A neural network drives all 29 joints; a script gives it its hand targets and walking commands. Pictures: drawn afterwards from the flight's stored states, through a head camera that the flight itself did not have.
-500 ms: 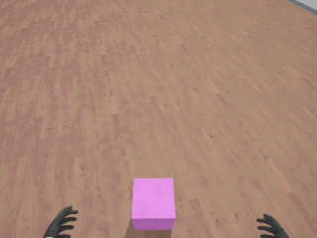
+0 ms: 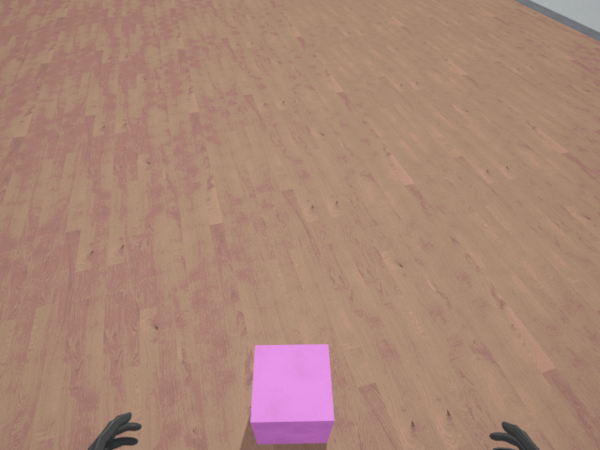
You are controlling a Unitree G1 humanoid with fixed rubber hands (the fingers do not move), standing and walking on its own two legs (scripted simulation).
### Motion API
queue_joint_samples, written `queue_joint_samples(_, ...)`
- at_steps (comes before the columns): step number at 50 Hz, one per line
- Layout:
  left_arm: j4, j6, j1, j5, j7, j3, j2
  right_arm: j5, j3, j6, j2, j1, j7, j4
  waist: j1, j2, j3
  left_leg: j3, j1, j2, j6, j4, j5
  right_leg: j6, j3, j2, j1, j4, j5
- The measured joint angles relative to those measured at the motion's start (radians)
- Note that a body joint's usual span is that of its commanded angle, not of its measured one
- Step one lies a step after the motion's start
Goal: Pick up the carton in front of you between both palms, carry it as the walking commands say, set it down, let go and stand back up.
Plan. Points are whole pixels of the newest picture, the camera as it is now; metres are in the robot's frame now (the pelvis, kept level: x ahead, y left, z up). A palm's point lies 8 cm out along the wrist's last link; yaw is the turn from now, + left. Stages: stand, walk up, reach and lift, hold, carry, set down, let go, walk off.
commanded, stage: stand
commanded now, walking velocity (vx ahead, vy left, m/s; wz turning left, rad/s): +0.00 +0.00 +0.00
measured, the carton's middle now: (292, 395) +0.39 +0.04 -0.65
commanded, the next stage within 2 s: none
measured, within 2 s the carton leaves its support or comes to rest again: neither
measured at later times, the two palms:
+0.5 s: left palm out of the picture +0.08 +0.30 -0.10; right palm out of the picture +0.08 -0.31 -0.09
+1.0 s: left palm out of the picture +0.06 +0.30 -0.10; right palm out of the picture +0.06 -0.32 -0.10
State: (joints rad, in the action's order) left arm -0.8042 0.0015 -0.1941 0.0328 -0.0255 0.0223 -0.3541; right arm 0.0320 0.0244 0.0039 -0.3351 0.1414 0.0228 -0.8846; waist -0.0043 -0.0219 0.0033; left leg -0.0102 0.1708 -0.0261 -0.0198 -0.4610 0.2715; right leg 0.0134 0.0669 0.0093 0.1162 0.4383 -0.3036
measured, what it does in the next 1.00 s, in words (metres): stands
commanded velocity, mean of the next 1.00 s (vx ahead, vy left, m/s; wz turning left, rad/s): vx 0.00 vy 0.00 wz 0.00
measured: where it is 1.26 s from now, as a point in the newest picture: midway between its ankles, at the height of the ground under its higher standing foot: outside the picture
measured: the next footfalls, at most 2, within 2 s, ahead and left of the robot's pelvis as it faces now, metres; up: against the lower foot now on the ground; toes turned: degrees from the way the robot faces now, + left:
none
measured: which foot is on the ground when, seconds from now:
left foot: down 0.00-1.00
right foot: down 0.00-1.00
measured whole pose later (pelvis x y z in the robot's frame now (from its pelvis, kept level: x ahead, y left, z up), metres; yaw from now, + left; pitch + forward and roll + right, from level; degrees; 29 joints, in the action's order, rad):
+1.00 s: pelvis -0.03 -0.01 +0.01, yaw +1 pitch -3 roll +0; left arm -1.00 -0.01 -0.14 0.02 -0.01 0.01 -0.39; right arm 0.02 0.01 0.01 -0.38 0.11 0.01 -1.06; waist -0.01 -0.01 0.03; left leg -0.03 0.14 -0.02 -0.01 -0.37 0.18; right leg 0.01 0.04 0.01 0.08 0.35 -0.22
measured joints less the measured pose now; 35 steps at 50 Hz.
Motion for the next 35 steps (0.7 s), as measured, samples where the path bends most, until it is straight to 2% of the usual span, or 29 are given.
queue_joint_samples(35, -0.16, -0.011, 0.033, -0.008, 0.011, -0.012, -0.026, -0.012, -0.01, 0.005, -0.036, -0.015, -0.011, -0.142, -0.002, 0.011, 0.021, -0.014, -0.03, 0.009, 0.01, 0.076, -0.075, -0.005, -0.021, 0.001, -0.034, -0.076, 0.072)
